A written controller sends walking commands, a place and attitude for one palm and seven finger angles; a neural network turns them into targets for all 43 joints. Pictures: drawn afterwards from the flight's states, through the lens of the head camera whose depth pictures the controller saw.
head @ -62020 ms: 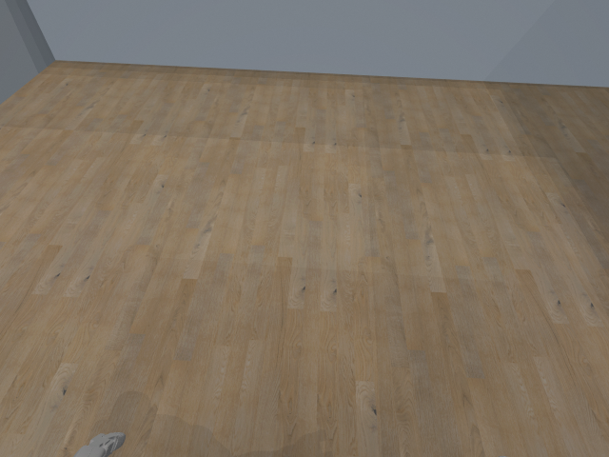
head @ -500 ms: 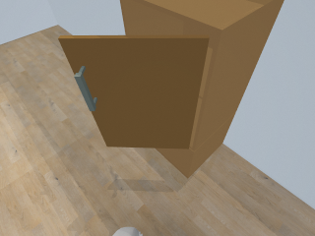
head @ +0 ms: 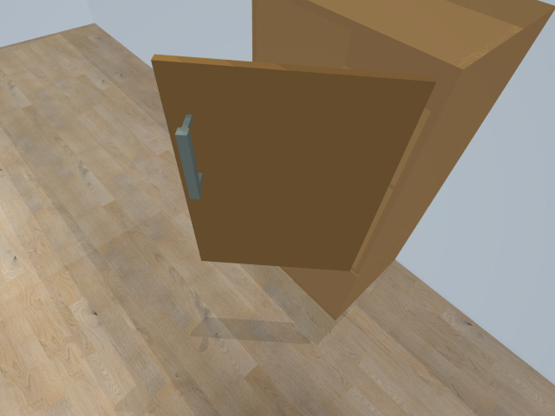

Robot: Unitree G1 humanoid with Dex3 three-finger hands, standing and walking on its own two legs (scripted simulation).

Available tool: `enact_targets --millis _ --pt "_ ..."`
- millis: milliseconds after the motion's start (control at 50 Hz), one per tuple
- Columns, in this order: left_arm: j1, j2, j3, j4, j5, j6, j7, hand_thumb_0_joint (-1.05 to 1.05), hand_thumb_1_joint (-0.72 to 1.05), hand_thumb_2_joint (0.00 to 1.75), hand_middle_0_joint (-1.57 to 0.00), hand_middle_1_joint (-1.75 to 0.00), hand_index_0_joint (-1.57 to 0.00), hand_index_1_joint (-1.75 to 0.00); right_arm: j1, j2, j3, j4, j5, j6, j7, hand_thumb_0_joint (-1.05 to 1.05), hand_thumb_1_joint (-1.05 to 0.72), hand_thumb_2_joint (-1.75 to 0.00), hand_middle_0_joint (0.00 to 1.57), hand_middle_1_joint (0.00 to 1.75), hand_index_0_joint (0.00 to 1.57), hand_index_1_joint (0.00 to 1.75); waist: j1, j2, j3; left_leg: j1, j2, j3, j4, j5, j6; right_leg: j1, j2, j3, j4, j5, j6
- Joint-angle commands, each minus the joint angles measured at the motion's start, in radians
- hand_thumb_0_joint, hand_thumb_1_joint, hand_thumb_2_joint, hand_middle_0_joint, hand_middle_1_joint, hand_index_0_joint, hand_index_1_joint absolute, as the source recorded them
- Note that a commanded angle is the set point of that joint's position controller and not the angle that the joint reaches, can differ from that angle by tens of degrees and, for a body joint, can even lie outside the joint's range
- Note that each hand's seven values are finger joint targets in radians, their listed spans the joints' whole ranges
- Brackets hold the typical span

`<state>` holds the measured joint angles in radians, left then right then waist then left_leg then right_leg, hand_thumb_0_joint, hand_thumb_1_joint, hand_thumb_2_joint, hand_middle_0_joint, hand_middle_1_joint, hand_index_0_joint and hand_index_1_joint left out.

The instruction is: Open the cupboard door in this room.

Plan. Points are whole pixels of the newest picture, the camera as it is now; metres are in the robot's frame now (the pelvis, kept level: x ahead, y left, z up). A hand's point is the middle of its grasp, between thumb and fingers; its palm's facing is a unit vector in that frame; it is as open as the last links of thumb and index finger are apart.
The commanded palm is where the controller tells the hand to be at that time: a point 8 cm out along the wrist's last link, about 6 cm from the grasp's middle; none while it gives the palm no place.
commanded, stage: come to a stop and stand still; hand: left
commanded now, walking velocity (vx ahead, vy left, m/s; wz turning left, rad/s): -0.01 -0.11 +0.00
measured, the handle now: (192, 159) +0.52 +0.20 +0.04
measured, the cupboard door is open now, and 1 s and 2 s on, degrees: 44 44 44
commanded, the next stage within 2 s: look again from close up in 1.10 s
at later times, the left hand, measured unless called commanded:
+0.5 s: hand out of the picture -0.02 +0.12 -0.18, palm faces +0.05 -0.99 -0.16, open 7.3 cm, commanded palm none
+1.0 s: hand out of the picture -0.02 +0.11 -0.17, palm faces +0.07 -0.99 -0.15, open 7.4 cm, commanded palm none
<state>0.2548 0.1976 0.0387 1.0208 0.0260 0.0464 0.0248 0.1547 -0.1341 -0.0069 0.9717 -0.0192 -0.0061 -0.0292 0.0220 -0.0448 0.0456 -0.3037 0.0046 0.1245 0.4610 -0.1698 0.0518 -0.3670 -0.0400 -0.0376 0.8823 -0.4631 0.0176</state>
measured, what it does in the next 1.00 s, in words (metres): steps on the spot: right foot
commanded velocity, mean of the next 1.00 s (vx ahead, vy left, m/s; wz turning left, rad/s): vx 0.00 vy -0.01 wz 0.00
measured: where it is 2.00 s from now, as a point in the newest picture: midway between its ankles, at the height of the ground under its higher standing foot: outside the picture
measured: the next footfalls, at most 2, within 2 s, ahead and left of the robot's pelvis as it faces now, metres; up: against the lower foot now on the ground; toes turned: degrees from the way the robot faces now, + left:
right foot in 0.16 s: -0.01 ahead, -0.12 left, +0.00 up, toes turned -3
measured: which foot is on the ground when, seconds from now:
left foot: down 0.00-1.00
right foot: up 0.00-0.14, down 0.16-1.00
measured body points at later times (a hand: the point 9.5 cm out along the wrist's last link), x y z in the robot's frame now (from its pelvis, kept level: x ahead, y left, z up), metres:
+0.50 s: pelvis -0.02 -0.04 +0.00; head -0.01 -0.04 +0.45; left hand -0.02 +0.17 -0.16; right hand -0.06 -0.25 -0.16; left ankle +0.05 +0.09 -0.74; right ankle -0.05 -0.12 -0.74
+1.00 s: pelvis +0.02 -0.04 +0.00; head +0.02 -0.04 +0.45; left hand -0.02 +0.16 -0.16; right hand +0.01 -0.26 -0.16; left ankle +0.05 +0.09 -0.74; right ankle -0.05 -0.12 -0.74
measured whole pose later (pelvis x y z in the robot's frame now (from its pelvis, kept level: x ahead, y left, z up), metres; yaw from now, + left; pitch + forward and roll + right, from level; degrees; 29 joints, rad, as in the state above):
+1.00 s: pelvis +0.02 -0.04 +0.00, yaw +1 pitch -1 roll +1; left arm 0.35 0.10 0.00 1.13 0.02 -0.01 0.04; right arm 0.27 -0.13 0.00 1.16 -0.01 -0.01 -0.04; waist 0.01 -0.02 0.04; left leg -0.23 0.05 0.08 0.43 -0.17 -0.02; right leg -0.06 0.02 -0.09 0.42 -0.33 -0.05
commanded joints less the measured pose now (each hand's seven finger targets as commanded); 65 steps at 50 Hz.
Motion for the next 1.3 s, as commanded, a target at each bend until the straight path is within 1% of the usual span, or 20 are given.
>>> enact_targets --millis 0,60,100,120,140,160,200,240,280,300,340,380,600,800,1160,1180,1200,1220,1240,1280 --pt "0.046 0.03 0.011 -0.055 -0.003 -0.009 -0.005 0.0 0.9 0.9 -0.2 -0.3 -0.2 -0.3 0.133 -0.208 -0.062 -0.002 -0.013 0.001 -0.015 0.0 -0.9 -0.9 0.2 0.3 0.2 0.3 -0.052 0.14 -0.111 0.157 0.326 -0.294 -0.157 0.284 0.143 0.007 -0.003 0.012 -0.107 -0.041 -0.002" --pt "0.071 0.016 0.011 -0.049 -0.003 -0.019 -0.005 0.0 0.9 0.9 -0.2 -0.3 -0.2 -0.3 0.121 -0.2 -0.066 0.005 -0.012 0.005 -0.01 0.0 -0.9 -0.9 0.2 0.3 0.2 0.3 -0.036 0.15 -0.098 0.112 0.291 -0.283 -0.139 0.191 0.116 0.087 0.011 -0.002 -0.274 0.034 -0.015" --pt "0.12 0.018 0.014 -0.031 -0.002 -0.026 -0.003 0.0 0.9 0.9 -0.2 -0.3 -0.2 -0.3 0.115 -0.182 -0.064 0.009 -0.005 0.007 -0.004 0.0 -0.9 -0.9 0.2 0.3 0.2 0.3 -0.013 0.119 -0.113 0.03 0.226 -0.227 -0.109 0.032 0.053 0.225 0.01 -0.007 -0.462 0.183 -0.023" --pt "0.129 0.041 0.018 -0.028 0.002 -0.032 0.002 0.0 0.9 0.9 -0.2 -0.3 -0.2 -0.3 0.112 -0.144 -0.059 0.01 0.0 0.009 0.0 0.0 -0.9 -0.9 0.2 0.3 0.2 0.3 -0.009 0.047 -0.087 -0.041 0.169 -0.177 -0.062 -0.057 0.008 0.268 -0.042 0.062 -0.536 0.203 -0.046" --pt "0.115 0.08 0.016 -0.031 0.004 -0.036 0.005 0.0 0.9 0.9 -0.2 -0.3 -0.2 -0.3 0.097 -0.101 -0.044 0.002 0.006 0.012 0.005 0.0 -0.9 -0.9 0.2 0.3 0.2 0.3 -0.014 -0.061 -0.044 -0.088 0.088 -0.095 0.006 -0.145 -0.039 0.227 -0.147 0.17 -0.59 0.151 -0.092" --pt "0.082 0.105 0.012 -0.041 -0.002 -0.041 0.006 0.0 0.9 0.9 -0.2 -0.3 -0.2 -0.3 0.079 -0.059 -0.03 -0.005 0.006 0.017 0.011 0.0 -0.9 -0.9 0.2 0.3 0.2 0.3 -0.023 -0.122 -0.009 -0.065 0.054 -0.07 0.039 -0.176 -0.058 0.132 -0.219 0.215 -0.657 0.096 -0.128" --pt "0.013 0.074 0.002 -0.05 -0.008 -0.056 0.01 0.0 0.9 0.9 -0.2 -0.3 -0.2 -0.3 0.094 -0.071 -0.028 0.027 -0.005 0.023 0.014 0.0 -0.9 -0.9 0.2 0.3 0.2 0.3 -0.04 -0.153 0.032 0.016 0.069 -0.086 0.082 -0.122 -0.057 0.016 -0.183 0.186 -0.67 0.072 -0.139" --pt "0.01 0.054 -0.006 -0.039 -0.015 -0.059 0.007 0.0 0.9 0.9 -0.2 -0.3 -0.2 -0.3 0.157 -0.063 -0.019 0.075 -0.005 0.015 0.011 0.0 -0.9 -0.9 0.2 0.3 0.2 0.3 -0.056 -0.055 0.03 0.096 0.073 -0.093 0.028 -0.003 -0.055 0.007 -0.127 0.118 -0.606 0.135 -0.117" --pt "0.04 0.04 -0.01 -0.026 -0.02 -0.06 0.007 0.0 0.9 0.9 -0.2 -0.3 -0.2 -0.3 0.188 -0.073 -0.014 0.101 -0.003 0.006 0.007 0.0 -0.9 -0.9 0.2 0.3 0.2 0.3 -0.044 0.032 0.023 0.101 0.099 -0.118 -0.025 0.051 -0.047 0.053 -0.083 0.075 -0.565 0.172 -0.085" --pt "0.05 0.042 -0.01 -0.021 -0.02 -0.057 0.007 0.0 0.9 0.9 -0.2 -0.3 -0.2 -0.3 0.186 -0.08 -0.013 0.103 -0.002 0.007 0.006 0.0 -0.9 -0.9 0.2 0.3 0.2 0.3 -0.038 0.031 0.036 0.077 0.106 -0.121 -0.037 0.019 -0.048 0.065 -0.076 0.075 -0.575 0.129 -0.078" --pt "0.058 0.043 -0.009 -0.011 -0.017 -0.048 0.007 0.0 0.9 0.9 -0.2 -0.3 -0.2 -0.3 0.184 -0.076 -0.016 0.111 -0.002 0.017 0.007 0.0 -0.9 -0.9 0.2 0.3 0.2 0.3 -0.036 0.019 0.096 0.052 0.095 -0.114 -0.027 -0.078 -0.059 0.005 -0.09 0.101 -0.628 -0.034 -0.086" --pt "0.068 0.04 -0.011 0.001 -0.017 -0.047 0.007 0.0 0.9 0.9 -0.2 -0.3 -0.2 -0.3 0.202 -0.06 -0.01 0.127 -0.003 0.018 0.006 0.0 -0.9 -0.9 0.2 0.3 0.2 0.3 -0.038 0.039 0.13 0.054 0.091 -0.113 -0.026 -0.065 -0.056 -0.016 -0.087 0.107 -0.635 -0.043 -0.088" --pt "0.152 0.0 -0.019 0.064 -0.02 -0.066 0.011 0.0 0.9 0.9 -0.2 -0.3 -0.2 -0.3 0.224 -0.045 -0.007 0.158 0.008 -0.007 -0.007 0.0 -0.9 -0.9 0.2 0.3 0.2 0.3 -0.021 0.048 0.016 0.101 0.113 -0.117 -0.049 0.079 -0.051 0.14 -0.069 0.073 -0.578 0.25 -0.067" --pt "0.193 -0.03 -0.023 0.092 -0.013 -0.07 0.019 0.0 0.9 0.9 -0.2 -0.3 -0.2 -0.3 0.196 -0.041 -0.006 0.166 0.009 -0.011 -0.013 0.0 -0.9 -0.9 0.2 0.3 0.2 0.3 -0.017 0.021 0.04 0.135 0.117 -0.118 -0.056 0.135 -0.042 0.15 -0.067 0.059 -0.566 0.364 -0.053" --pt "0.19 -0.002 -0.021 0.089 -0.011 -0.069 0.022 0.0 0.9 0.9 -0.2 -0.3 -0.2 -0.3 0.163 -0.064 -0.001 0.16 0.008 -0.013 -0.015 0.0 -0.9 -0.9 0.2 0.3 0.2 0.3 -0.009 0.022 0.03 0.162 0.112 -0.106 -0.06 0.18 -0.042 0.205 -0.075 0.048 -0.57 0.482 -0.04" --pt "0.251 0.035 -0.027 0.106 0.004 -0.101 0.06 0.0 0.9 0.9 -0.2 -0.3 -0.2 -0.3 0.034 -0.108 -0.004 0.073 0.016 -0.025 0.0 0.0 -0.9 -0.9 0.2 0.3 0.2 0.3 0.026 0.025 0.085 0.052 0.09 -0.058 0.206 0.095 -0.06 0.127 -0.15 0.19 -0.598 0.978 0.031" --pt "0.186 0.077 -0.019 0.051 0.004 -0.111 0.051 0.0 0.9 0.9 -0.2 -0.3 -0.2 -0.3 0.109 -0.051 -0.004 0.039 0.012 -0.009 0.009 0.0 -0.9 -0.9 0.2 0.3 0.2 0.3 -0.049 0.019 0.055 -0.019 0.06 -0.102 0.222 -0.158 -0.039 0.178 -0.183 0.156 -0.541 0.938 -0.013" --pt "0.145 0.065 -0.026 0.031 -0.001 -0.109 0.04 0.0 0.9 0.9 -0.2 -0.3 -0.2 -0.3 0.131 -0.052 -0.007 0.053 0.007 -0.003 0.009 0.0 -0.9 -0.9 0.2 0.3 0.2 0.3 -0.058 0.077 0.041 -0.002 0.064 -0.088 0.207 -0.167 -0.033 0.163 -0.172 0.133 -0.533 0.802 -0.075" --pt "0.125 0.068 -0.026 0.023 0.0 -0.109 0.038 0.0 0.9 0.9 -0.2 -0.3 -0.2 -0.3 0.158 -0.049 -0.006 0.056 0.007 -0.004 0.013 0.0 -0.9 -0.9 0.2 0.3 0.2 0.3 -0.072 0.032 0.018 0.002 0.065 -0.077 0.169 -0.135 -0.039 0.168 -0.142 0.116 -0.536 0.667 -0.106" --pt "0.133 0.066 -0.021 0.007 -0.004 -0.113 0.038 0.0 0.9 0.9 -0.2 -0.3 -0.2 -0.3 0.195 -0.063 0.001 0.045 0.006 -0.019 0.014 0.0 -0.9 -0.9 0.2 0.3 0.2 0.3 -0.062 -0.01 -0.089 0.066 0.056 -0.09 0.103 0.011 -0.035 0.264 -0.099 0.076 -0.431 0.808 -0.104"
